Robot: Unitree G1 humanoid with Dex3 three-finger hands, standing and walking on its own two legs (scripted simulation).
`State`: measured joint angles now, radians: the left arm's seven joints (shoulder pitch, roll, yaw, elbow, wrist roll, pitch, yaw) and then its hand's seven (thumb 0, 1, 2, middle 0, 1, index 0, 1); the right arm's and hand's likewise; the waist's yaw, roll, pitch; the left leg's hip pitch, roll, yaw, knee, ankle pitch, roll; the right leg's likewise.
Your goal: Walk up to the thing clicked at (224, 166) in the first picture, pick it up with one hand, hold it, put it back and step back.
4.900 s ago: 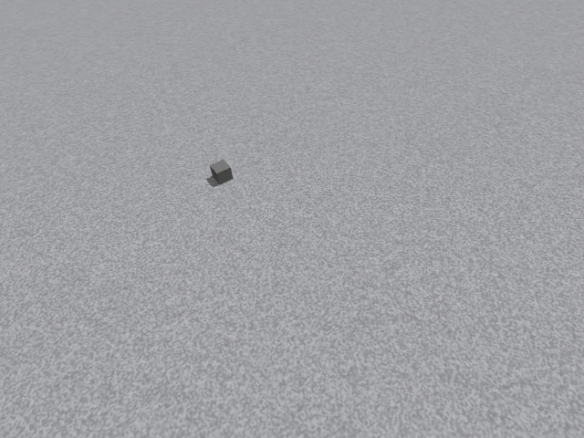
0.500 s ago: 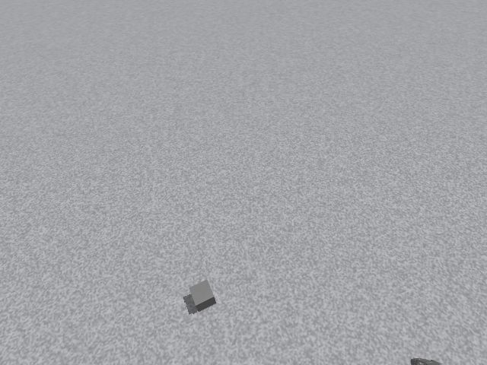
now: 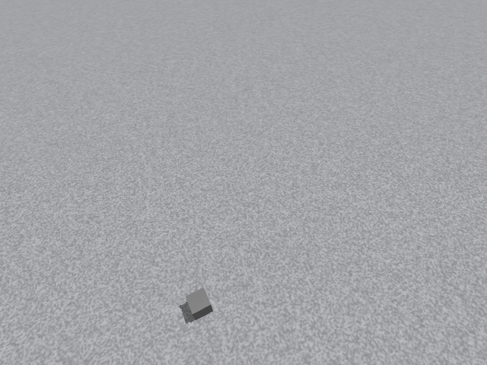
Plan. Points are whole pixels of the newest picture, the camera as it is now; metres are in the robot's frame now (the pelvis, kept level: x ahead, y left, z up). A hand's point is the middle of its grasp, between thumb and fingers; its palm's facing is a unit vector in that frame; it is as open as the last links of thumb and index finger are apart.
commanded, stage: walk up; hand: left
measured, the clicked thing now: (199, 303) +0.47 +0.23 -0.74
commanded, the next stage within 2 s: stand in 0.18 s
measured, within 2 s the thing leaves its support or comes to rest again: neither
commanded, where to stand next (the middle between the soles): +0.07 +0.00 m, yaw -1 degrees
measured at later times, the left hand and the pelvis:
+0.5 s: hand out of the picture +0.09 +0.25 -0.15, palm faces -0.02 -0.94 -0.34, open 7.4 cm; pelvis +0.01 -0.01 +0.00, yaw +0 degrees
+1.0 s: hand out of the picture +0.09 +0.24 -0.15, palm faces -0.01 -0.94 -0.34, open 7.4 cm; pelvis +0.02 -0.01 +0.00, yaw +1 degrees
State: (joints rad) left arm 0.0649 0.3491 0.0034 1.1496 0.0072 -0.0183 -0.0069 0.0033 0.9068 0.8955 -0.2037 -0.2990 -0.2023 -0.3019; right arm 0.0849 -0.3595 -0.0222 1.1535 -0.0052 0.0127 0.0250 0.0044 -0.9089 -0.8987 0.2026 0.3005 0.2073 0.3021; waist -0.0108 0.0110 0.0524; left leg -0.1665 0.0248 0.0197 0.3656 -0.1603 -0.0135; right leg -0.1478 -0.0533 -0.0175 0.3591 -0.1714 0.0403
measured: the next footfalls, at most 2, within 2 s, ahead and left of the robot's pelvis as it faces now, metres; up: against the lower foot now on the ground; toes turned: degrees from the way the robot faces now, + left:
none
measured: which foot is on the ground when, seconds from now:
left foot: down 0.00-1.00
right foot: down 0.00-1.00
